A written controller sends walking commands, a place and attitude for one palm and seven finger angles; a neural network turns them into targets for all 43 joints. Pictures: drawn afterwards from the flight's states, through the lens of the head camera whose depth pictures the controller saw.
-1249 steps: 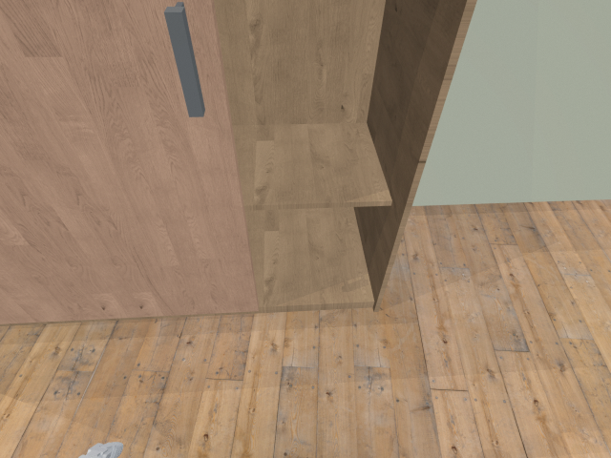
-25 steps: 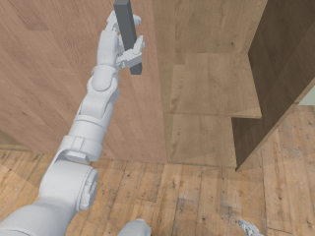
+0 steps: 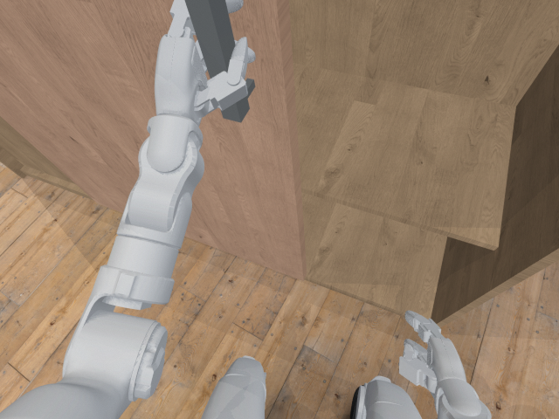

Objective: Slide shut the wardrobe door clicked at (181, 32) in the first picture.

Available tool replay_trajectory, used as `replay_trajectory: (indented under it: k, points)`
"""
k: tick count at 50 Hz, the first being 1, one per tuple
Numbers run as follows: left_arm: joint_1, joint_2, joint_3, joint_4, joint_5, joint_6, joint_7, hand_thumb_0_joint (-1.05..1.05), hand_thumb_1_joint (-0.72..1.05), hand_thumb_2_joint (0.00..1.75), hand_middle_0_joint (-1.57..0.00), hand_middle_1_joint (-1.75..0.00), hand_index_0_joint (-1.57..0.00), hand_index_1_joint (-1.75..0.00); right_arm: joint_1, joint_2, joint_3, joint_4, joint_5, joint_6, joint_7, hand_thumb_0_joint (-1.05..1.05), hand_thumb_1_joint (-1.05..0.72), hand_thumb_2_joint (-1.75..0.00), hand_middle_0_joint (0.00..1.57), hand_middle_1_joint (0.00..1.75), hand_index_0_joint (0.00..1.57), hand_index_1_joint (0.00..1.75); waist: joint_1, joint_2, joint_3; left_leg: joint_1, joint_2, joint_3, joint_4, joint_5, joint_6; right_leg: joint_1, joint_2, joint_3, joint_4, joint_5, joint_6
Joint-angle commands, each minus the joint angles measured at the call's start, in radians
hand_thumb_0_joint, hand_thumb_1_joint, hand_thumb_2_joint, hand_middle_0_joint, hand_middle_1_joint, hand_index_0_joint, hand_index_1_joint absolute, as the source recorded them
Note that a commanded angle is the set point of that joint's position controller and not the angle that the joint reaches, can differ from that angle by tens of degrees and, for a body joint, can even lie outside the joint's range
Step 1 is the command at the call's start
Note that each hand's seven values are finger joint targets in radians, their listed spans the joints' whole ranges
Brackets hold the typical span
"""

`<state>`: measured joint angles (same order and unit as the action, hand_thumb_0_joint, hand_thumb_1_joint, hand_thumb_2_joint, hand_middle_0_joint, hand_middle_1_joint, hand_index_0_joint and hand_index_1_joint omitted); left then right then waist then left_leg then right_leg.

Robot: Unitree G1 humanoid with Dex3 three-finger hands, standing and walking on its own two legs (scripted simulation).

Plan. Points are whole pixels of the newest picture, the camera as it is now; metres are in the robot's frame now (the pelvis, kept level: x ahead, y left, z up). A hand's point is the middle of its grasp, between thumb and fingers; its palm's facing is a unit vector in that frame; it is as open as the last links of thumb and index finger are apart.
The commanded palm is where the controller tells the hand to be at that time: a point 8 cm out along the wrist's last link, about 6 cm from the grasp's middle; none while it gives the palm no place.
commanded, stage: step sideways, sliding the door along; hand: left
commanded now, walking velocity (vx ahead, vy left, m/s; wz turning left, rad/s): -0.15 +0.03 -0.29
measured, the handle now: (229, 42) +0.48 +0.13 +0.22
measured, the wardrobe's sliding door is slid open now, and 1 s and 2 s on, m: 0.42 0.20 0.04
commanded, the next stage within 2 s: none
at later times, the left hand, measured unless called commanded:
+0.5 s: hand (313, 94) +0.41 +0.03 +0.21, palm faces +0.11 -0.99 -0.08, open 6.9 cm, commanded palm +0.37 -0.02 +0.21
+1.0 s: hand (444, 131) +0.37 -0.09 +0.21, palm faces -0.21 -0.97 -0.08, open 7.0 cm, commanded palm +0.36 -0.09 +0.21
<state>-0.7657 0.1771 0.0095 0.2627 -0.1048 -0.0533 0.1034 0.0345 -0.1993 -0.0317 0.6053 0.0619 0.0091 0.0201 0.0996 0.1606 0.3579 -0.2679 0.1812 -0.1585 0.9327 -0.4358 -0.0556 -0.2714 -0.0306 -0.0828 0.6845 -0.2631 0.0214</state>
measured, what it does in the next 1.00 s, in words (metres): steps to the right: left foot, then right foot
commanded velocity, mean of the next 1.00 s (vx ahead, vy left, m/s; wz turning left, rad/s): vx -0.26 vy -0.12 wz -0.26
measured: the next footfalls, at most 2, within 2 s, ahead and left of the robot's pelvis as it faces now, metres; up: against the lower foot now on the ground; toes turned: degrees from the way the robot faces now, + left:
left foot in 0.14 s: +0.10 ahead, +0.10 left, +0.00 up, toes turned +4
right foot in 0.88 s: +0.14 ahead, -0.19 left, +0.00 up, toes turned -12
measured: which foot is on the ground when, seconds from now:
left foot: up 0.00-0.12, down 0.14-1.00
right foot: down 0.00-0.58, up 0.60-0.86, down 0.88-1.00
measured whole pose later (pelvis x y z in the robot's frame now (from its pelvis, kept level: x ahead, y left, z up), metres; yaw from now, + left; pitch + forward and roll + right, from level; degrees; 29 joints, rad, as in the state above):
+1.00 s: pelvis +0.04 -0.10 +0.01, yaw -9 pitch -4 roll +1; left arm -0.26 0.10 -0.16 -0.32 -0.03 -0.11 0.13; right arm -0.04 -0.15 -0.01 0.59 0.03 -0.04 0.05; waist 0.06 0.05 0.31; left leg -0.31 0.11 0.02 0.94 -0.55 -0.04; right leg -0.34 0.00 -0.08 0.65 -0.24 -0.08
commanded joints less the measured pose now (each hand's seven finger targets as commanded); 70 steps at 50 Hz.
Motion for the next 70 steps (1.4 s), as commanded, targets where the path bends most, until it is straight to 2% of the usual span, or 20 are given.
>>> replay_trajectory:
  k: [1, 5, 7, 8, 14, 18, 21, 24, 26, 29, 30, 40, 44, 46, 47, 51, 55, 57, 59, 70]
  points:
    - [-0.416, -0.142, -0.286, -0.505, 0.046, -0.121, -0.083, 0.0, 0.9, 0.9, -0.45, -1.4, -0.45, -1.4, -0.049, -0.067, -0.049, -0.13, -0.003, -0.07, -0.051, 0.0, -0.9, -0.9, 0.2, 0.3, 0.2, 0.3, -0.119, -0.477, -0.621, -0.114, -0.127, 0.074, 0.123, -0.164, 0.069, 0.386, -0.265, 0.367, -0.176, 0.974, -0.188]
    - [-0.36, -0.195, -0.335, -0.655, 0.038, -0.161, -0.054, 0.0, 0.9, 0.9, -0.45, -1.4, -0.45, -1.4, -0.068, -0.069, -0.035, -0.137, -0.021, -0.081, -0.04, 0.0, -0.9, -0.9, 0.2, 0.3, 0.2, 0.3, -0.14, -0.277, -0.737, 0.234, -0.106, 0.235, -0.534, 0.429, 0.069, 0.272, -0.133, 0.141, 0.029, 0.761, -0.085]
    - [-0.297, -0.256, -0.397, -0.682, 0.018, -0.162, -0.063, 0.0, 0.9, 0.9, -0.45, -1.4, -0.45, -1.4, -0.062, -0.112, -0.058, -0.185, -0.012, -0.084, -0.015, 0.0, -0.9, -0.9, 0.2, 0.3, 0.2, 0.3, -0.118, 0.011, -0.778, 0.543, 0.198, -0.025, -0.468, 1.032, 0.209, -0.119, -0.023, 0.082, 0.224, 0.01, -0.023]
    - [-0.272, -0.266, -0.399, -0.66, 0.022, -0.164, -0.073, 0.0, 0.9, 0.9, -0.45, -1.4, -0.45, -1.4, -0.021, -0.125, -0.062, -0.181, -0.006, -0.092, 0.011, 0.0, -0.9, -0.9, 0.2, 0.3, 0.2, 0.3, -0.124, -0.024, -0.8, 0.591, 0.254, -0.014, -0.426, 1.126, 0.269, -0.179, 0.002, 0.129, 0.324, -0.237, -0.034]
    - [-0.173, -0.27, -0.445, -0.76, 0.05, -0.133, -0.074, 0.0, 0.9, 0.9, -0.45, -1.4, -0.45, -1.4, -0.028, -0.111, -0.032, -0.217, -0.002, -0.13, 0.045, 0.0, -0.9, -0.9, 0.2, 0.3, 0.2, 0.3, -0.134, 0.057, -0.634, 0.538, 0.138, 0.243, -0.338, 1.048, 0.152, -0.108, 0.014, 0.045, 0.012, -0.048, -0.029]
    - [-0.082, -0.249, -0.451, -0.83, 0.075, -0.142, -0.081, 0.0, 0.9, 0.9, -0.45, -1.4, -0.45, -1.4, -0.039, -0.101, -0.018, -0.236, 0.0, -0.135, 0.037, 0.0, -0.9, -0.9, 0.2, 0.3, 0.2, 0.3, -0.123, -0.109, -0.631, 0.369, 0.048, 0.281, -0.155, 0.851, 0.104, 0.144, 0.009, 0.03, -0.217, 0.479, -0.02]
    - [0.057, -0.2, -0.412, -0.833, 0.085, -0.114, -0.049, 0.0, 0.9, 0.9, -0.45, -1.4, -0.45, -1.4, -0.047, -0.087, -0.041, -0.23, 0.001, -0.108, 0.007, 0.0, -0.9, -0.9, 0.2, 0.3, 0.2, 0.3, -0.097, -0.555, -0.624, -0.129, -0.146, 0.189, 0.044, -0.073, 0.046, 0.457, -0.259, 0.463, -0.131, 1.442, -0.159]
    - [0.072, -0.313, -0.542, -1.029, 0.073, -0.143, -0.058, 0.0, 0.9, 0.9, -0.45, -1.4, -0.45, -1.4, -0.063, -0.042, -0.01, -0.232, -0.005, -0.117, 0.009, 0.0, -0.9, -0.9, 0.2, 0.3, 0.2, 0.3, -0.114, -0.372, -0.68, -0.145, -0.133, 0.125, -0.187, -0.069, 0.081, 0.455, -0.248, 0.392, -0.057, 1.28, -0.163]
    - [0.092, -0.286, -0.525, -1.052, 0.081, -0.166, -0.042, 0.0, 0.9, 0.9, -0.45, -1.4, -0.45, -1.4, -0.072, -0.05, -0.015, -0.213, -0.016, -0.112, 0.006, 0.0, -0.9, -0.9, 0.2, 0.3, 0.2, 0.3, -0.134, -0.352, -0.74, 0.094, -0.106, 0.215, -0.45, 0.286, 0.068, 0.34, -0.157, 0.26, 0.029, 1.058, -0.123]
    - [0.166, -0.335, -0.575, -1.019, 0.068, -0.194, -0.084, 0.0, 0.9, 0.9, -0.45, -1.4, -0.45, -1.4, -0.047, -0.101, -0.045, -0.256, -0.016, -0.108, 0.046, 0.0, -0.9, -0.9, 0.2, 0.3, 0.2, 0.3, -0.118, -0.076, -0.794, 0.607, 0.258, 0.017, -0.432, 1.251, 0.221, -0.198, -0.013, 0.13, 0.292, -0.115, -0.035]
    - [0.178, -0.33, -0.562, -0.95, 0.098, -0.202, -0.093, 0.0, 0.9, 0.9, -0.45, -1.4, -0.45, -1.4, -0.005, -0.115, -0.048, -0.25, -0.012, -0.108, 0.061, 0.0, -0.9, -0.9, 0.2, 0.3, 0.2, 0.3, -0.115, -0.115, -0.775, 0.622, 0.277, 0.064, -0.403, 1.266, 0.249, -0.254, 0.012, 0.153, 0.382, -0.267, -0.04]
    - [0.083, -0.165, -0.378, -0.878, 0.115, -0.179, -0.074, 0.0, 0.9, 0.9, -0.45, -1.4, -0.45, -1.4, -0.071, -0.078, -0.019, -0.21, -0.036, -0.093, 0.057, 0.0, -0.9, -0.9, 0.2, 0.3, 0.2, 0.3, -0.145, 0.077, -0.537, 0.401, 0.234, 0.276, -0.366, 1.07, 0.121, -0.075, 0.021, 0.021, 0.034, -0.013, -0.016]
    - [0.087, -0.1, -0.317, -0.878, 0.118, -0.184, -0.075, 0.0, 0.9, 0.9, -0.45, -1.4, -0.45, -1.4, -0.104, -0.046, -0.011, -0.203, -0.014, -0.083, 0.039, 0.0, -0.9, -0.9, 0.2, 0.3, 0.2, 0.3, -0.139, -0.171, -0.583, 0.227, 0.15, 0.272, -0.142, 0.764, 0.079, 0.201, -0.008, 0.039, -0.172, 0.397, -0.025]
    - [0.15, -0.034, -0.277, -0.876, 0.109, -0.177, -0.055, 0.0, 0.9, 0.9, -0.45, -1.4, -0.45, -1.4, -0.129, -0.016, -0.001, -0.214, -0.015, -0.098, 0.012, 0.0, -0.9, -0.9, 0.2, 0.3, 0.2, 0.3, -0.115, -0.496, -0.598, 0.001, -0.107, 0.24, 0.089, -0.135, 0.015, 0.248, -0.247, 0.39, -0.236, 1.177, -0.16]
    - [0.198, -0.063, -0.276, -0.859, 0.084, -0.176, -0.049, 0.0, 0.9, 0.9, -0.45, -1.4, -0.45, -1.4, -0.1, -0.014, -0.019, -0.205, -0.017, -0.109, 0.012, 0.0, -0.9, -0.9, 0.2, 0.3, 0.2, 0.3, -0.108, -0.594, -0.64, -0.033, -0.126, 0.136, 0.156, -0.241, 0.027, 0.258, -0.288, 0.446, -0.208, 1.224, -0.165]
    - [0.092, -0.133, -0.341, -0.967, 0.068, -0.203, -0.042, 0.0, 0.9, 0.9, -0.45, -1.4, -0.45, -1.4, -0.136, 0.0, 0.01, -0.158, -0.023, -0.115, 0.022, 0.0, -0.9, -0.9, 0.2, 0.3, 0.2, 0.3, -0.132, -0.318, -0.676, -0.011, -0.115, 0.173, -0.203, -0.107, 0.021, 0.3, -0.22, 0.31, -0.196, 0.91, -0.17]
    - [0.05, -0.073, -0.266, -0.863, 0.078, -0.198, -0.031, 0.0, 0.9, 0.9, -0.45, -1.4, -0.45, -1.4, -0.08, -0.026, -0.03, -0.168, -0.018, -0.084, 0.013, 0.0, -0.9, -0.9, 0.2, 0.3, 0.2, 0.3, -0.142, -0.333, -0.803, 0.205, -0.094, 0.27, -0.474, 0.207, 0.024, 0.291, -0.163, 0.239, -0.178, 0.732, -0.118]
    - [0.016, -0.069, -0.251, -0.787, 0.069, -0.183, -0.035, 0.0, 0.9, 0.9, -0.45, -1.4, -0.45, -1.4, -0.077, -0.066, -0.051, -0.186, -0.021, -0.071, 0.011, 0.0, -0.9, -0.9, 0.2, 0.3, 0.2, 0.3, -0.149, -0.203, -0.771, 0.388, 0.073, 0.186, -0.543, 0.473, 0.084, 0.068, -0.097, 0.187, -0.077, 0.488, -0.074]
    - [-0.029, -0.091, -0.244, -0.689, 0.078, -0.173, -0.064, 0.0, 0.9, 0.9, -0.45, -1.4, -0.45, -1.4, -0.091, -0.085, -0.058, -0.188, -0.032, -0.068, 0.026, 0.0, -0.9, -0.9, 0.2, 0.3, 0.2, 0.3, -0.127, 0.102, -0.697, 0.277, 0.348, -0.013, -0.564, 0.743, 0.245, -0.08, 0.028, 0.119, 0.226, -0.184, -0.019]
    - [-0.304, -0.062, -0.183, -0.45, 0.064, -0.148, -0.064, 0.0, 0.9, 0.9, -0.45, -1.4, -0.45, -1.4, -0.012, -0.089, -0.037, -0.136, 0.009, -0.066, 0.015, 0.0, -0.9, -0.9, 0.2, 0.3, 0.2, 0.3, -0.143, -0.031, -0.612, 0.249, 0.088, 0.168, -0.21, 0.607, 0.089, 0.145, 0.027, 0.021, -0.38, 0.195, -0.013]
